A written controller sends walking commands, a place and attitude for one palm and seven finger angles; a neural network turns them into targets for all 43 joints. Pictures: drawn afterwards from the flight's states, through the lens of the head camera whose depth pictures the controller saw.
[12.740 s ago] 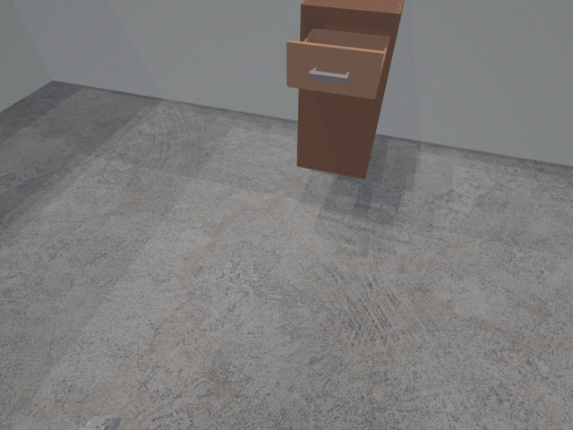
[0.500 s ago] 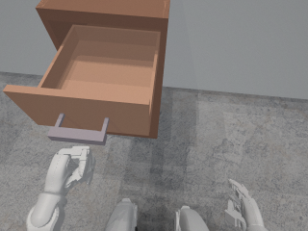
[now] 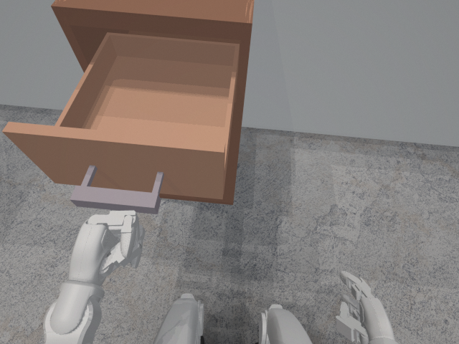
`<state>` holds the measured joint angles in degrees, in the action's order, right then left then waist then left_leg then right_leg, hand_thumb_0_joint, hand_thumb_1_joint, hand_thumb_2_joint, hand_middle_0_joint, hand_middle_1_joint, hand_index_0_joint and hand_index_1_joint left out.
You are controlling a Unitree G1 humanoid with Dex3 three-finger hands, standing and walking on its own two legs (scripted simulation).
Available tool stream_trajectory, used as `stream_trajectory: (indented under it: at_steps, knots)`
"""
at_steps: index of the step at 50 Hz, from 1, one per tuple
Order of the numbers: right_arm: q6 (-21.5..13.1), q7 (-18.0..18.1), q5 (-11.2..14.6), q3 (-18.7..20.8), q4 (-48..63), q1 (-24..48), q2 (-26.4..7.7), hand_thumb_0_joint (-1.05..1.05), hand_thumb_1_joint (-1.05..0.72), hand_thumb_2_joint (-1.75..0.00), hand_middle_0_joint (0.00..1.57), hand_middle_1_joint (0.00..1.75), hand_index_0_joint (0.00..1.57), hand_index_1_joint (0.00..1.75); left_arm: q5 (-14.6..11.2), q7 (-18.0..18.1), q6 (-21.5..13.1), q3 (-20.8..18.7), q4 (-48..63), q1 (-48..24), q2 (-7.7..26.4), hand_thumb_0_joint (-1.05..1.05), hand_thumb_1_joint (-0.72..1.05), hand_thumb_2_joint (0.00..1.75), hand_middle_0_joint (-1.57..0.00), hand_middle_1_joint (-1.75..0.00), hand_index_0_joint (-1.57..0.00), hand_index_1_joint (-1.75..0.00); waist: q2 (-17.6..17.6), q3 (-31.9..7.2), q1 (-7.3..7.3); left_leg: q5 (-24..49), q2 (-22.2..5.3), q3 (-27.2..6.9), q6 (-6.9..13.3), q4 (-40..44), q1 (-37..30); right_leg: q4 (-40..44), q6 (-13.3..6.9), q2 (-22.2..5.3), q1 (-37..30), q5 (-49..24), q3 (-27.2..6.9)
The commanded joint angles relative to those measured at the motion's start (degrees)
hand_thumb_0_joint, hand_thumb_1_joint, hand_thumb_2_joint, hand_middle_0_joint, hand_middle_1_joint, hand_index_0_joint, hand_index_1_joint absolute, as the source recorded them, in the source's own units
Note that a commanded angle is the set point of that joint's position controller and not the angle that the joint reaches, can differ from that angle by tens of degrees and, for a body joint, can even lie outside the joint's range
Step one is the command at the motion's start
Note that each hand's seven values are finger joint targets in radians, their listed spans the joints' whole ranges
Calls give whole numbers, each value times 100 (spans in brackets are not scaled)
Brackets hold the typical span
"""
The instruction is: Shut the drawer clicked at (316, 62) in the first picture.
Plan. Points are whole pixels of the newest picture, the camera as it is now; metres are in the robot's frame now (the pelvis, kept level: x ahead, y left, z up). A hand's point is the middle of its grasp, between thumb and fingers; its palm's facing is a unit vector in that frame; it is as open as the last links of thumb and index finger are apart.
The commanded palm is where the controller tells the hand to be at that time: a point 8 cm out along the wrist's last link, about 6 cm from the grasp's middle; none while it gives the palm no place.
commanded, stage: push the drawer shut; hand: left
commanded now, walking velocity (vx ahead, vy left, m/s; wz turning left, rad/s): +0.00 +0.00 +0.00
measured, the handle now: (121, 187) +0.36 +0.20 +0.04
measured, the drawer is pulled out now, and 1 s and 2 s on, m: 0.28 0.18 0.06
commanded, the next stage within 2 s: none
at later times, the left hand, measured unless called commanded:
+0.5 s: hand (143, 219) +0.31 +0.16 +0.03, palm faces -0.09 -0.99 -0.06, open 3.1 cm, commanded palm +0.31 +0.21 +0.04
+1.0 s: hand (150, 184) +0.37 +0.16 +0.03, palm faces -0.09 -0.99 -0.06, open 3.2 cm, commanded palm +0.37 +0.21 +0.04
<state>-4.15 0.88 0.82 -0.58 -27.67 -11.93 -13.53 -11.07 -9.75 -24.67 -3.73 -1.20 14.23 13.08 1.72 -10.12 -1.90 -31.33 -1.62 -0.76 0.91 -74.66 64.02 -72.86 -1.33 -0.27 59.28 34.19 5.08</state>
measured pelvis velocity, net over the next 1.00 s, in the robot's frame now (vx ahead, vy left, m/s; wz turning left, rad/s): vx -0.01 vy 0.00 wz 0.00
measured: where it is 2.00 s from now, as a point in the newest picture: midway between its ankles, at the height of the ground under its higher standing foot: outside the picture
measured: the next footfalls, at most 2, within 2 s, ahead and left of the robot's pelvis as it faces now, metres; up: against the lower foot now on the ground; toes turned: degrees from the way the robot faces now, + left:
none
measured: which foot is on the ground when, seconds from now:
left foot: down 0.00-1.00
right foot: down 0.00-1.00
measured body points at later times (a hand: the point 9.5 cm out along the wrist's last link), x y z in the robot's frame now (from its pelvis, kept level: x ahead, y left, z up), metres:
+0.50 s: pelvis +0.00 -0.01 +0.00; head +0.10 +0.00 +0.44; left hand +0.31 +0.21 +0.04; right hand +0.16 -0.25 -0.10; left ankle +0.04 +0.11 -0.62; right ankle +0.01 -0.11 -0.62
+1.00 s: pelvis -0.01 +0.00 +0.01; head +0.10 +0.01 +0.44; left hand +0.37 +0.21 +0.04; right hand +0.12 -0.26 -0.10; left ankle +0.04 +0.11 -0.62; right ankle +0.01 -0.11 -0.62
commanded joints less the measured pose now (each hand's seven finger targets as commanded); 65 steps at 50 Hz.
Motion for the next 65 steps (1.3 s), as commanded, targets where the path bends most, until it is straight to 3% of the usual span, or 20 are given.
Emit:
stream_trajectory:
  at_steps: [1,3,5,8,10,11,15,18,21,27,28,31,36,40,47,49,56,58,65]
  knots:
    - [-218,54,27,339,818,103,-822,0,-90,-90,20,30,20,30,-71,-35,-197,-272,1035,-362,490,0,90,90,-140,-160,-140,-160,111,-1572,-95,1307,83,-219,72,1134,-1591,1178,-17,135,-751,-1294,-214]
    - [-202,85,24,326,747,51,-852,0,-90,-90,20,30,20,30,-54,-44,-109,-289,841,-731,516,0,90,90,-140,-160,-140,-160,-50,-1407,-207,1182,70,-243,93,1078,-1417,1174,-4,150,-643,-1190,-202]
    - [-185,118,33,329,701,38,-870,0,-90,-90,20,30,20,30,-94,-45,-87,-488,664,-1043,644,0,90,90,-140,-160,-140,-160,-149,-1344,-206,1042,79,-211,96,1034,-1305,1248,3,149,-674,-1077,-259]
    - [-230,161,20,315,634,45,-868,0,-90,-90,20,30,20,30,-152,-44,-202,-608,743,-1645,780,0,90,90,-140,-160,-140,-160,4,-1527,-200,1082,88,-199,107,991,-1339,1239,-11,144,-724,-1068,-304]
    - [-252,159,16,332,588,25,-851,0,-90,-90,20,30,20,30,-165,-71,-267,-695,717,-1665,815,0,90,90,-140,-160,-140,-160,103,-1815,-139,1417,75,-190,94,1002,-1587,1185,-20,134,-824,-1404,-299]
    - [-268,149,18,331,592,28,-844,0,-90,-90,20,30,20,30,-181,-97,-291,-607,778,-1664,722,0,90,90,-140,-160,-140,-160,294,-1906,-123,1558,76,-188,84,1013,-1730,1160,-24,126,-802,-1514,-287]
    - [-276,147,13,312,413,-10,-881,0,-90,-90,20,30,20,30,-179,-119,-223,-513,460,-2230,716,0,90,90,-140,-160,-140,-160,207,-1787,-281,1438,64,-211,95,963,-1637,1200,4,120,-681,-1434,-292]
    - [-298,168,14,316,342,-49,-917,0,-90,-90,20,30,20,30,-181,-111,-227,-604,320,-2519,827,0,90,90,-140,-160,-140,-160,151,-1848,-291,1412,60,-228,109,956,-1584,1202,-5,127,-723,-1386,-312]
    - [-295,157,18,330,297,-54,-919,0,-90,-90,20,30,20,30,-158,-136,-202,-457,228,-2747,689,0,90,90,-140,-160,-140,-160,223,-1997,-290,1522,59,-237,93,999,-1788,1205,0,101,-709,-1488,-294]
    - [-268,165,33,315,212,-89,-933,0,-90,-90,20,30,20,30,-101,-59,-170,-442,-187,-3432,723,0,90,90,-140,-160,-140,-160,154,-1909,-334,1280,70,-224,96,1044,-1705,1292,5,102,-691,-1277,-334]
    - [-254,174,26,322,175,-138,-959,0,-90,-90,20,30,20,30,-88,-22,-173,-641,-320,-3447,912,0,90,90,-140,-160,-140,-160,40,-1928,-318,1325,58,-233,102,1037,-1666,1269,-2,116,-723,-1305,-318]
    - [-225,148,34,320,185,-125,-936,0,-90,-90,20,30,20,30,-51,-11,-199,-499,-447,-3653,750,0,90,90,-140,-160,-140,-160,159,-1976,-296,1301,64,-230,78,1107,-1814,1289,-4,107,-671,-1283,-318]
    - [-147,157,36,295,105,-181,-946,0,-90,-90,20,30,20,30,-31,9,-208,-768,-963,-4200,1014,0,90,90,-140,-160,-140,-160,-27,-1905,-341,1143,78,-191,92,1093,-1560,1351,12,116,-799,-1177,-392]
    - [-106,153,37,303,52,-257,-957,0,-90,-90,20,30,20,30,-27,-9,-271,-905,-1245,-4498,1132,0,90,90,-140,-160,-140,-160,154,-2025,-312,1251,69,-189,69,1122,-1699,1337,-5,120,-772,-1274,-392]
    - [-39,135,30,293,-78,-398,-982,0,-90,-90,20,30,20,30,1,-32,-308,-742,-1734,-5415,1012,0,90,90,-140,-160,-140,-160,232,-2031,-463,1226,64,-276,50,1157,-1902,1330,-10,131,-509,-1233,-335]
    - [-29,122,21,302,-98,-457,-996,0,-90,-90,20,30,20,30,18,-25,-331,-762,-1860,-5453,1007,0,90,90,-140,-160,-140,-160,357,-2136,-443,1325,54,-306,33,1181,-2060,1296,-22,137,-417,-1277,-302]
    - [82,122,-4,307,-241,-603,-1024,0,-90,-90,20,30,20,30,105,27,-390,-917,-2556,-6206,1203,0,90,90,-140,-160,-140,-160,66,-2139,-566,1214,67,-279,60,1108,-1834,1317,10,135,-436,-1229,-338]
    - [102,124,-4,294,-266,-668,-1033,0,-90,-90,20,30,20,30,153,30,-427,-951,-2699,-6520,1311,0,90,90,-140,-160,-140,-160,266,-2118,-581,1211,61,-298,53,1093,-1872,1255,-14,155,-297,-1204,-327]
    - [209,75,-49,300,-338,-861,-1044,0,-90,-90,20,30,20,30,193,-21,-484,-1158,-3129,-6966,1506,0,90,90,-140,-160,-140,-160,409,-2526,-545,1621,44,-332,29,1058,-2133,1192,-30,171,-338,-1486,-320]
